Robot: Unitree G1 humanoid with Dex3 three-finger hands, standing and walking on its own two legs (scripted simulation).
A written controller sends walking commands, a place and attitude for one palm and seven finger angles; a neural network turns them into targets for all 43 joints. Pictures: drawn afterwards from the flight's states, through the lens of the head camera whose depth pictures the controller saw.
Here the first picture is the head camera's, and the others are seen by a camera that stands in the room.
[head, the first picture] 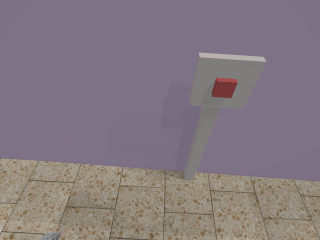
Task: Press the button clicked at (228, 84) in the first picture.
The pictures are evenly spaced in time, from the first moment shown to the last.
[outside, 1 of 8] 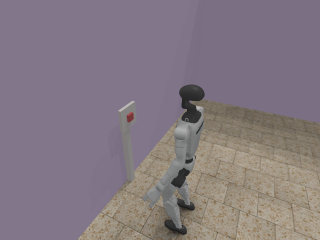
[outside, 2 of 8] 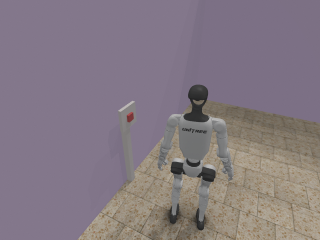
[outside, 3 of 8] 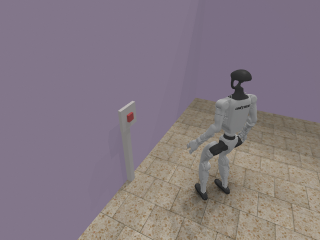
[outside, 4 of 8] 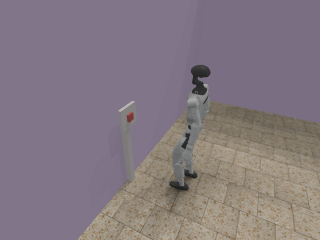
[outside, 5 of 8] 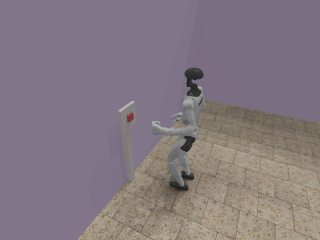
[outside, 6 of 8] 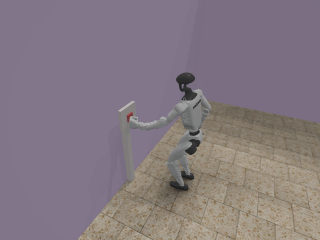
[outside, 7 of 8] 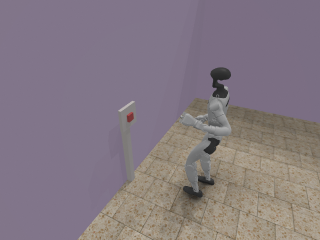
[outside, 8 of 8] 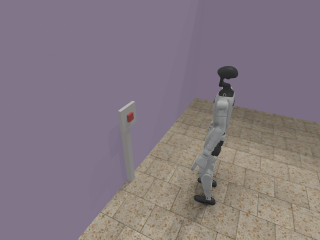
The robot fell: no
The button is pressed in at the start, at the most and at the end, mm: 0 14 0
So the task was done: yes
